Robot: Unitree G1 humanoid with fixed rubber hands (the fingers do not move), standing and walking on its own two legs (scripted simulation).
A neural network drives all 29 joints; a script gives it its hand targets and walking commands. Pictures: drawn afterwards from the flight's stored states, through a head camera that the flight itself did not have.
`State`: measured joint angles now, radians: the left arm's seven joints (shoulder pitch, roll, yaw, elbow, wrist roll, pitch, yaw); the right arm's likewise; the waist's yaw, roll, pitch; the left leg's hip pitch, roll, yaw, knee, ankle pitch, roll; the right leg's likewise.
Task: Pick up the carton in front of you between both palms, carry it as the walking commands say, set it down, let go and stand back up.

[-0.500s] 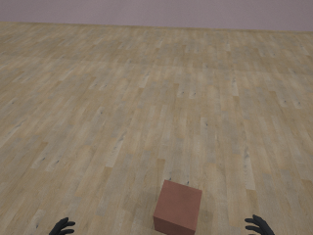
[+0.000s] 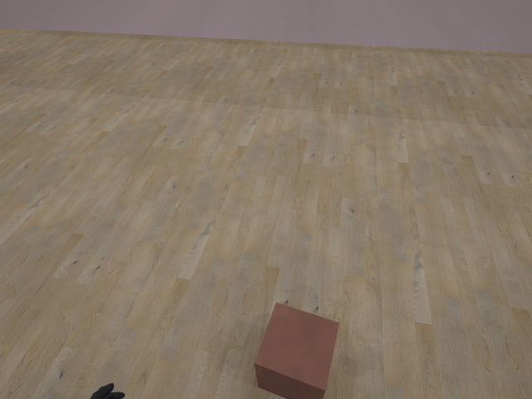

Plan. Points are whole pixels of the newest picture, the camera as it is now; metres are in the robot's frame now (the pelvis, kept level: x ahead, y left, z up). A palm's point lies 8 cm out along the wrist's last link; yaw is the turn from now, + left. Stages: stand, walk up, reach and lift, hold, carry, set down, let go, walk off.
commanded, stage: stand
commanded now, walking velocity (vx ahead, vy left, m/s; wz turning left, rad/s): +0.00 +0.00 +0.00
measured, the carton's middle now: (296, 356) +0.42 -0.06 -0.65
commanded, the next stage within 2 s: none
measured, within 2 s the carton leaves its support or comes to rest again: neither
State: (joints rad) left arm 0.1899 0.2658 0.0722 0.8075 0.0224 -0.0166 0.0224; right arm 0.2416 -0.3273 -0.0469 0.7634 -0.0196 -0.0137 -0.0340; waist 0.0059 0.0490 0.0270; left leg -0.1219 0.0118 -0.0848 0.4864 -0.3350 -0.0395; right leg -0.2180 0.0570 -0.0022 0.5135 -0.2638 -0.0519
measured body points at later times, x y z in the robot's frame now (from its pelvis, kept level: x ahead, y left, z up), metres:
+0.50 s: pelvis -0.02 +0.01 +0.00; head -0.02 -0.01 +0.45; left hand +0.09 +0.30 -0.10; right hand +0.07 -0.29 -0.12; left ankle -0.04 +0.15 -0.74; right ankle +0.01 -0.09 -0.74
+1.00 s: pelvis -0.03 +0.02 +0.01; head -0.03 +0.00 +0.46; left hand +0.07 +0.31 -0.11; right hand +0.05 -0.29 -0.12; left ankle -0.04 +0.15 -0.74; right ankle +0.01 -0.09 -0.74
